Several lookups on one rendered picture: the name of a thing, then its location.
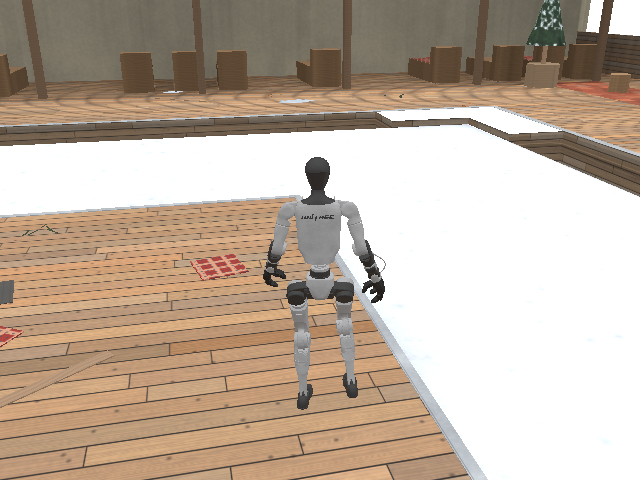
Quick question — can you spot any right robot upper arm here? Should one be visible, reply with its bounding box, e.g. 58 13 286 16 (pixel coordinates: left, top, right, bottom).
339 200 368 256

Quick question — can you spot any left robot upper arm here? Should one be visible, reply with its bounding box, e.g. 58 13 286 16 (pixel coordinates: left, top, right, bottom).
271 201 298 256

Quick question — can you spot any robot right hand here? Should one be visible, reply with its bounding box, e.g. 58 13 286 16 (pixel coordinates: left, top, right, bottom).
362 278 385 303

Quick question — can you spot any robot left hand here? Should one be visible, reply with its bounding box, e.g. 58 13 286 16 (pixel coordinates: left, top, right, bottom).
263 269 286 287

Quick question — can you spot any right robot forearm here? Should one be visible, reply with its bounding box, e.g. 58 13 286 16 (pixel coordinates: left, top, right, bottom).
359 240 382 283

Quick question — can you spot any robot left thigh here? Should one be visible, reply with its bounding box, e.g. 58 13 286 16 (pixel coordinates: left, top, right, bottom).
286 280 311 350

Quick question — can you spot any left robot forearm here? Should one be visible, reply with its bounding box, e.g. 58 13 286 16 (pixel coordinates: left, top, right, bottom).
265 240 282 273

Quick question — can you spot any left robot foot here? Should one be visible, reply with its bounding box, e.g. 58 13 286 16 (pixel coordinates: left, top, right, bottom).
297 384 313 410

